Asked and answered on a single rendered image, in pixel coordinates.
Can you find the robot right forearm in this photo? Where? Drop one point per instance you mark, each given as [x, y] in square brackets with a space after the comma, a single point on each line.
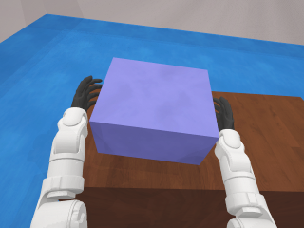
[243, 199]

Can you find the robot left forearm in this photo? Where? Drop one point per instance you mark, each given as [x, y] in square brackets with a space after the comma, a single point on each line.
[66, 162]

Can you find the robot right upper arm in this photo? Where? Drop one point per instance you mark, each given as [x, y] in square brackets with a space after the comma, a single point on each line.
[249, 223]

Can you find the robot left upper arm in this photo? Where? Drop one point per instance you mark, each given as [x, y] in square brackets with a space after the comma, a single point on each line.
[61, 214]

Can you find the pedestal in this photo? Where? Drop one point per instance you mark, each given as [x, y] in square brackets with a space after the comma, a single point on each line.
[129, 192]

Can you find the robot right hand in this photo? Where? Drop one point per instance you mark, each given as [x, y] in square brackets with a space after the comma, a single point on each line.
[224, 116]

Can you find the carton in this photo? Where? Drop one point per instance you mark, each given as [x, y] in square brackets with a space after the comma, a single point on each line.
[155, 111]

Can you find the robot left hand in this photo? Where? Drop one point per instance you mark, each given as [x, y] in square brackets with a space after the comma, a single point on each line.
[82, 95]

